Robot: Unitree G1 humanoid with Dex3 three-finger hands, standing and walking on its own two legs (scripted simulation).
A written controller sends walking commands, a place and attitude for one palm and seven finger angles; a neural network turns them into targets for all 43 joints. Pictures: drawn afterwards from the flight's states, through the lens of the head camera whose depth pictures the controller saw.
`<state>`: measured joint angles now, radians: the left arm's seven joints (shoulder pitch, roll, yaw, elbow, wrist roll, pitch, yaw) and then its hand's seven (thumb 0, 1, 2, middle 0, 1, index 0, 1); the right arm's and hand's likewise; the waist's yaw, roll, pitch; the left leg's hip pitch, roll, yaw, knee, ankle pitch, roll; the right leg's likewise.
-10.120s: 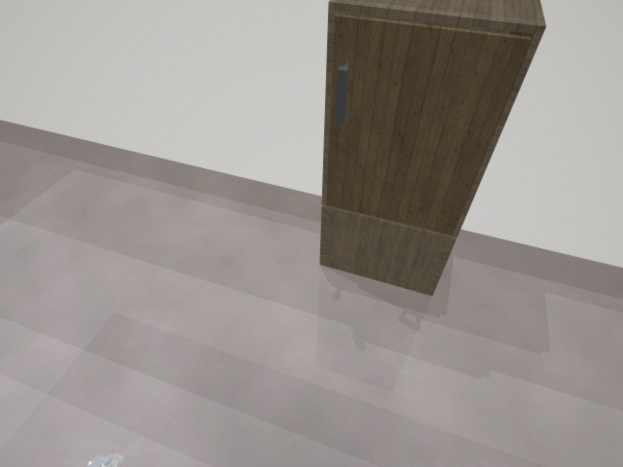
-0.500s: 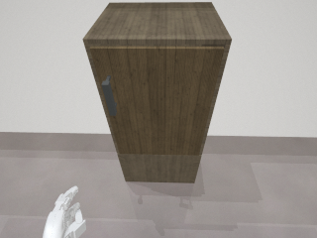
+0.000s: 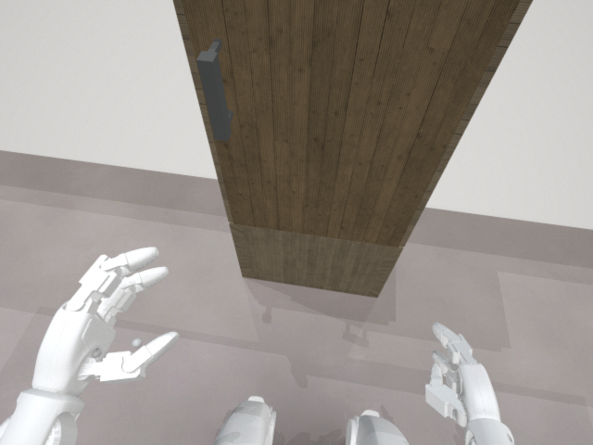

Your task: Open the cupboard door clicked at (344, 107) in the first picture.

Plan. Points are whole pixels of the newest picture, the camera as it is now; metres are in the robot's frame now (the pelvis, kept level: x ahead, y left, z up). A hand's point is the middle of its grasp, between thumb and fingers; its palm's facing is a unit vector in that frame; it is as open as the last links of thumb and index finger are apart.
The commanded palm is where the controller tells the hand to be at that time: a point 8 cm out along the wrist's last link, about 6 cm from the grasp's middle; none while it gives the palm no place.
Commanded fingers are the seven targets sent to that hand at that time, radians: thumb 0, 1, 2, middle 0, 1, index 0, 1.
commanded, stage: raise the hand with hooked fingers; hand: left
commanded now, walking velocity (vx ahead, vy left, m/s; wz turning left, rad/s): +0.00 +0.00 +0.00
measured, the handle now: (219, 92) +0.59 +0.19 +0.11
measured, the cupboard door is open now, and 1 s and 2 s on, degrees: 0 0 0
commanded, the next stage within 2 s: move the hooked fingers beside the handle in 1.42 s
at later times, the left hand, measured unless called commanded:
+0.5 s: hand (107, 289) +0.26 +0.24 +0.10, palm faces -0.07 -0.99 -0.07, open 13.0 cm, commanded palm +0.24 +0.30 +0.10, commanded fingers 0.00 -0.50 0.30 -0.30 -1.20 -0.30 -1.20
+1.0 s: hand (74, 223) +0.31 +0.29 +0.13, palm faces -0.03 -1.00 -0.04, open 14.0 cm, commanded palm +0.28 +0.33 +0.13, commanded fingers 0.00 -0.50 0.30 -0.30 -1.20 -0.30 -1.20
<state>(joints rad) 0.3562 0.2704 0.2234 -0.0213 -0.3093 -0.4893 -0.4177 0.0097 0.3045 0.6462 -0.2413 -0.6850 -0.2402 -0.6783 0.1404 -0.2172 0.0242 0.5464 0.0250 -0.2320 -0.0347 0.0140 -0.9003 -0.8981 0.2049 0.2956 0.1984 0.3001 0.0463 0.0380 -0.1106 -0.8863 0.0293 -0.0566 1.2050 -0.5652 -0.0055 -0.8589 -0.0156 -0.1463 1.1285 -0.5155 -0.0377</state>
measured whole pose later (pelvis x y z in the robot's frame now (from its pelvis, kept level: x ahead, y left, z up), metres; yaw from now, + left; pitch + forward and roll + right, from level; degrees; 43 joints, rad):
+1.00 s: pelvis +0.01 +0.01 +0.05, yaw -1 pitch +9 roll -2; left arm -0.07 0.47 0.45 0.43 -0.37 -0.20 -0.54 -0.01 -0.50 0.30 -0.30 -1.20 -0.30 -1.20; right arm 0.30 -0.28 0.05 0.55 0.05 -0.19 -0.09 0.02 -0.90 -0.90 0.21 0.30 0.20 0.30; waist -0.01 0.02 -0.08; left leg -0.60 0.02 0.01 0.89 -0.45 0.02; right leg -0.60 -0.01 -0.09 0.83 -0.39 -0.01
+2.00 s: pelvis +0.01 +0.01 +0.05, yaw -3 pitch +12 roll -1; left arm -0.35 0.49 0.45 0.70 -0.29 -0.26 -0.50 -0.01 -0.50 0.30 -0.31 -1.20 -0.30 -1.20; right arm 0.32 -0.28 0.04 0.57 0.04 -0.12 -0.08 0.01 -0.90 -0.90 0.21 0.30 0.20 0.30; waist -0.05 0.01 -0.07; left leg -0.65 0.03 0.02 0.89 -0.44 0.01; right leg -0.66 0.00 -0.07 0.84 -0.38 -0.02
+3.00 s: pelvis +0.01 +0.02 +0.03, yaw -4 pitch +20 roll -3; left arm -0.90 0.71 0.50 1.23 -0.11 -0.32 -0.45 -0.01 -0.50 0.30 -0.31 -1.20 -0.30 -1.20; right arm 0.39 -0.29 0.06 0.59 0.01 0.04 -0.05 0.01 -0.90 -0.90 0.21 0.30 0.20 0.30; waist -0.18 0.00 -0.07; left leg -0.88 0.04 0.02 1.00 -0.47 0.04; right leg -0.88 0.01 -0.06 0.90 -0.38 0.00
